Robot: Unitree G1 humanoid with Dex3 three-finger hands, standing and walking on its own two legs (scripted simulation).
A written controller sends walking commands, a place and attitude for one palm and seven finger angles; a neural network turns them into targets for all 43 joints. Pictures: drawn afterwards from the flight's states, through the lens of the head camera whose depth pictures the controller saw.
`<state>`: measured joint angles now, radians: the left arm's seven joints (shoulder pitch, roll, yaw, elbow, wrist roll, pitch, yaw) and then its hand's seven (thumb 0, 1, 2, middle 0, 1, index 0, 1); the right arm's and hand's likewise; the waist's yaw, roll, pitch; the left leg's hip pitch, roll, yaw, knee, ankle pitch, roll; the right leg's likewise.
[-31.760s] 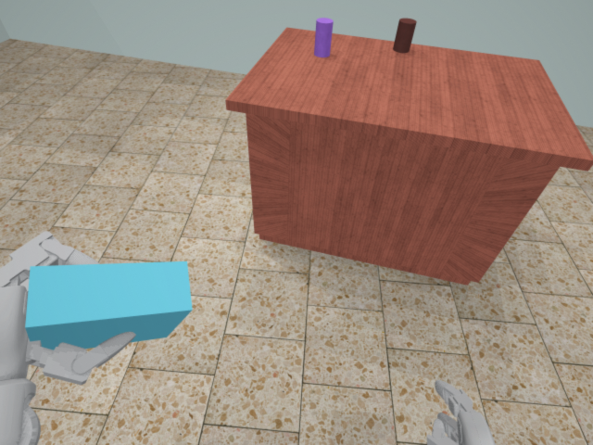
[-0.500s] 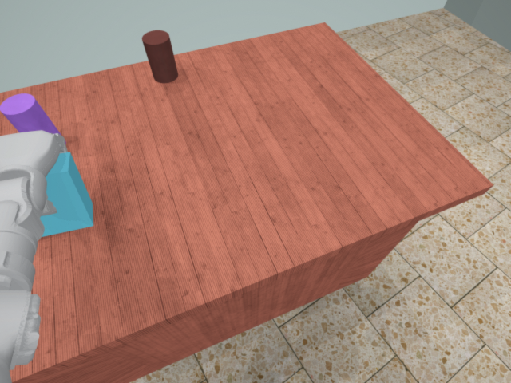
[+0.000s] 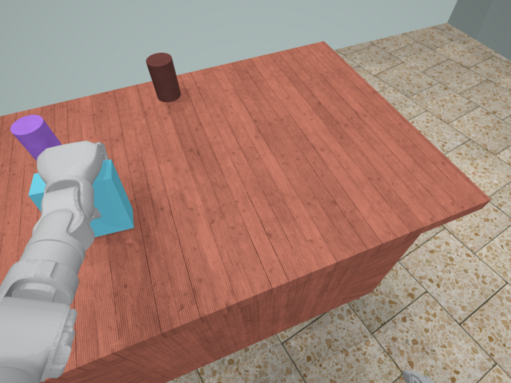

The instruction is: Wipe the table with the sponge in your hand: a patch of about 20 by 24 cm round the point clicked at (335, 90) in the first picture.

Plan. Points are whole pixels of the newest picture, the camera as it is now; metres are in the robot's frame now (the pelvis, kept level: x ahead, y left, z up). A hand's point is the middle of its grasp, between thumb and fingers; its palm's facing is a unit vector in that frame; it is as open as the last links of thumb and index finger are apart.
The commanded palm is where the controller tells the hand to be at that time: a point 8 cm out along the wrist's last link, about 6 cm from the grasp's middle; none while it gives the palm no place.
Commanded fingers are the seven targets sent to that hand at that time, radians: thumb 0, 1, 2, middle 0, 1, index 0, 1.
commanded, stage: slide across to the middle lane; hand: left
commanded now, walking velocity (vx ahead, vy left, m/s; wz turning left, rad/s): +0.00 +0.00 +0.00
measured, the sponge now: (92, 211) +0.39 +0.33 +0.00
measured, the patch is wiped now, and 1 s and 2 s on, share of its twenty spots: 0.35 0.45 0.60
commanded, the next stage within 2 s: wipe back along the middle lane in 0.04 s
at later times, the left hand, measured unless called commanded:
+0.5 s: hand (101, 193) +0.40 +0.29 +0.05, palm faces -0.06 -0.01 -1.00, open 9.7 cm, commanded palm +0.36 +0.27 +0.09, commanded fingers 0.00 0.10 1.30 -1.20 -1.60 -1.20 -1.60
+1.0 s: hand (102, 215) +0.35 +0.27 +0.06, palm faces -0.01 -0.01 -1.00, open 9.7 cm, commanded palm +0.31 +0.25 +0.09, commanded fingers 0.00 0.10 1.30 -1.20 -1.60 -1.20 -1.60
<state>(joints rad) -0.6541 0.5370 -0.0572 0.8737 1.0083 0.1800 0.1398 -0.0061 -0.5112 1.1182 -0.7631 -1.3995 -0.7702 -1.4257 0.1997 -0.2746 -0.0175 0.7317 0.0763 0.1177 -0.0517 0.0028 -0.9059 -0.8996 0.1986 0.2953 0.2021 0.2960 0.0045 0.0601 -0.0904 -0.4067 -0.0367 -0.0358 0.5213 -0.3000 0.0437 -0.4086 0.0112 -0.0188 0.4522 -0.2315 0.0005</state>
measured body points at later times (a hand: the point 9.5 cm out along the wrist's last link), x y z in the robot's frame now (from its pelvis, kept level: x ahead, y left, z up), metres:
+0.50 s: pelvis +0.00 -0.01 +0.00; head +0.04 -0.02 +0.45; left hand +0.39 +0.28 +0.11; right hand +0.12 -0.27 -0.13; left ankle -0.04 +0.09 -0.74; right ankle -0.01 -0.13 -0.74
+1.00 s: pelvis +0.00 +0.01 +0.00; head +0.02 -0.02 +0.45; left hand +0.35 +0.27 +0.11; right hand +0.19 -0.23 -0.11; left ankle -0.04 +0.09 -0.74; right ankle -0.01 -0.13 -0.74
